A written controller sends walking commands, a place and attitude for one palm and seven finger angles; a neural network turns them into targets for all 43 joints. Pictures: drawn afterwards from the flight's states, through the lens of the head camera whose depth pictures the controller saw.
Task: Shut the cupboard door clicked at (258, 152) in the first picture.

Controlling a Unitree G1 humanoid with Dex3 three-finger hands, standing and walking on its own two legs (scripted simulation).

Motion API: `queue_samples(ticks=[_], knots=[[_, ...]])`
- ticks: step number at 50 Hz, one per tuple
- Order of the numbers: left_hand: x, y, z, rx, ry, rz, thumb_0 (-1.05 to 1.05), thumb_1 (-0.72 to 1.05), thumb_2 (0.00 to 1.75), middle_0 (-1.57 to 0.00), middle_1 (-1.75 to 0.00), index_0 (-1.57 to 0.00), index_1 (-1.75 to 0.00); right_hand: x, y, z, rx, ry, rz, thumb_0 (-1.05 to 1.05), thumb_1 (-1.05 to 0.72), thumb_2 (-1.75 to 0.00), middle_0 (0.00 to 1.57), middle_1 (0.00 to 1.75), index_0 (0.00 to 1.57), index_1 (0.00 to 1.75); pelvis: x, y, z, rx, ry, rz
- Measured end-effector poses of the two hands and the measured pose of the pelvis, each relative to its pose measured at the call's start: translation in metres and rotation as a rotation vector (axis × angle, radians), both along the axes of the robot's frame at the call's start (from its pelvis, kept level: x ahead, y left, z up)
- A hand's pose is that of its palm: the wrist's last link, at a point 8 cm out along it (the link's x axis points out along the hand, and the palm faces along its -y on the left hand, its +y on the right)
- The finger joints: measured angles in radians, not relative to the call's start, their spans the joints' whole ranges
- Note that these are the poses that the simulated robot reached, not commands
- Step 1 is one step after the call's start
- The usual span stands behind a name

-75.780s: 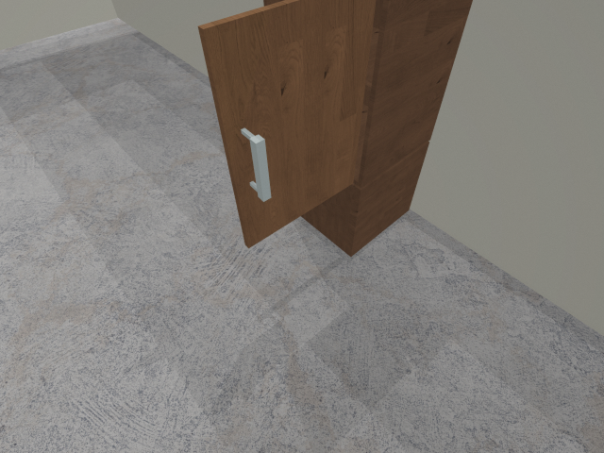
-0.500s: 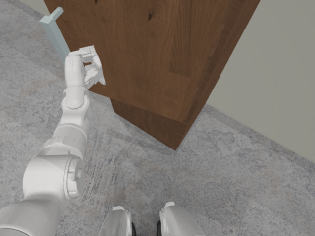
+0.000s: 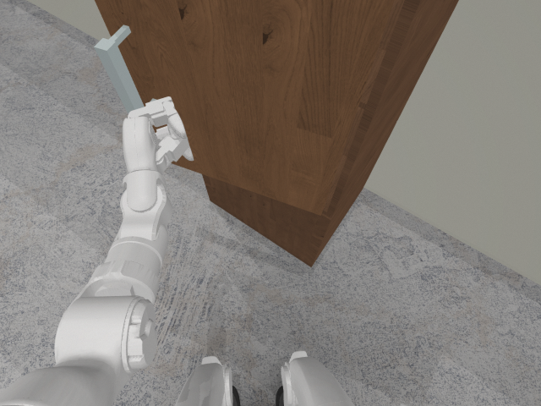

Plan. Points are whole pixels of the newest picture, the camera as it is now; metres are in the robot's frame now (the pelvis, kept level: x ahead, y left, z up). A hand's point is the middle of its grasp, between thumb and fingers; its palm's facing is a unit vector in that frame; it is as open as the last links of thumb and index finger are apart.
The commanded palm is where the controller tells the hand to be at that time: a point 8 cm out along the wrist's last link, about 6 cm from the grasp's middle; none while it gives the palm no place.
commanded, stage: draw the hand back to the body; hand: left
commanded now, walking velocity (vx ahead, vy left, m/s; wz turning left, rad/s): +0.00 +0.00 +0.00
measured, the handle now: (133, 80) +0.65 +0.19 +0.05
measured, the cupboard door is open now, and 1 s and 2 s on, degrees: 13 13 13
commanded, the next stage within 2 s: step back with the hand held close in 1.44 s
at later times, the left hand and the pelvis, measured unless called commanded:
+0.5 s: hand (70, 217) +0.33 +0.18 +0.15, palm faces +0.03 -0.98 -0.17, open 3.1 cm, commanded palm +0.30 +0.24 +0.17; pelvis +0.02 +0.03 +0.07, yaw +1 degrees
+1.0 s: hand out of the picture +0.23 +0.30 +0.25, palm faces +0.41 -0.83 -0.38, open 5.6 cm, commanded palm +0.17 +0.34 +0.26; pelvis +0.03 +0.05 +0.10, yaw +3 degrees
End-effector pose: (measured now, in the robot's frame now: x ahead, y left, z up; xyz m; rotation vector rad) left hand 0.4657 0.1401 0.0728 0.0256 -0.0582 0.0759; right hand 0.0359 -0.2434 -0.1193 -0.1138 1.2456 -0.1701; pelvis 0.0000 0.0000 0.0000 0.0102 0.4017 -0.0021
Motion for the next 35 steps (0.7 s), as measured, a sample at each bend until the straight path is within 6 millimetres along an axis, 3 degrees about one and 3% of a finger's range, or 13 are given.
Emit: queue_samples(ticks=[5,9,15,20,28,35], knots=[[-0.031,0.029,0.020,0.085,0.007,-0.014,0.02,0.90,0.90,-1.29,-1.50,-1.30,-1.50,-0.009,0.006,0.010,0.037,0.026,-0.028,0.01,-0.91,-0.90,0.20,0.30,0.20,0.30,0.006,0.001,0.017,0.005,-0.057,-0.011],[-0.060,0.049,0.034,0.025,0.062,-0.007,0.02,0.90,0.90,-1.29,-1.50,-1.30,-1.50,0.004,0.004,0.032,0.015,-0.015,-0.026,0.01,-0.91,-0.90,0.20,0.30,0.20,0.30,0.011,0.004,0.036,-0.001,-0.121,-0.003],[-0.094,0.061,0.067,-0.001,-0.034,-0.054,0.02,0.90,0.90,-1.29,-1.50,-1.30,-1.50,0.055,-0.005,0.068,-0.069,-0.190,0.023,0.02,-0.91,-0.90,0.20,0.30,0.20,0.30,0.015,0.009,0.052,-0.016,-0.198,0.017],[-0.120,0.074,0.073,0.037,-0.005,-0.078,0.02,0.90,0.90,-1.26,-1.46,-1.27,-1.46,0.107,0.000,0.095,-0.094,-0.357,0.054,0.02,-0.91,-0.90,0.19,0.30,0.20,0.30,0.016,0.017,0.059,-0.020,-0.250,0.019],[-0.176,0.107,0.106,0.182,0.049,0.005,0.02,0.89,0.90,-1.10,-1.29,-1.11,-1.29,0.174,0.045,0.134,-0.055,-0.528,0.100,0.01,-0.91,-0.90,0.19,0.30,0.20,0.30,0.025,0.030,0.079,-0.017,-0.348,0.026],[-0.209,0.145,0.138,0.223,0.034,0.144,0.02,0.89,0.90,-0.92,-1.09,-0.93,-1.09,0.199,0.089,0.148,0.008,-0.580,0.201,0.01,-0.91,-0.90,0.20,0.30,0.20,0.30,0.028,0.039,0.090,-0.018,-0.412,0.046]])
